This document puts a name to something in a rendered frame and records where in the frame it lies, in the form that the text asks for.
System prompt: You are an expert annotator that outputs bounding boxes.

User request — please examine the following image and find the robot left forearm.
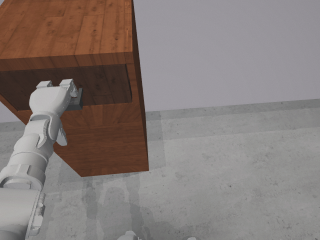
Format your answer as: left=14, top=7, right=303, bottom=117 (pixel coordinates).
left=0, top=111, right=61, bottom=192

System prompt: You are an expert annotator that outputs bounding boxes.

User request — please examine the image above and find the left robot upper arm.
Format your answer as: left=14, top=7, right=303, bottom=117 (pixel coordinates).
left=0, top=187, right=46, bottom=240

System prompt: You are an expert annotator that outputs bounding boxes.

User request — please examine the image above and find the cabinet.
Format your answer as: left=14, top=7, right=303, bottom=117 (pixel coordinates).
left=0, top=0, right=149, bottom=177

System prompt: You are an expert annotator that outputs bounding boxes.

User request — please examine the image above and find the robot left hand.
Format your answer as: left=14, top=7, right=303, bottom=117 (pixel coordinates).
left=29, top=79, right=78, bottom=146

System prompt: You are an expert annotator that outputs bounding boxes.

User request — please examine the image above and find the drawer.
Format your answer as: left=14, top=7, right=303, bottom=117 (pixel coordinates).
left=0, top=63, right=132, bottom=111

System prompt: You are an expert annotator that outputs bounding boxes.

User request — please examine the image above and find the handle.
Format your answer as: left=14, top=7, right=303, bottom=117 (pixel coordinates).
left=65, top=88, right=84, bottom=111

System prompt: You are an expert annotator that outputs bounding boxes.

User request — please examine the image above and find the left robot shin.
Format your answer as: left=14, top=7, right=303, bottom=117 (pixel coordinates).
left=125, top=231, right=137, bottom=236

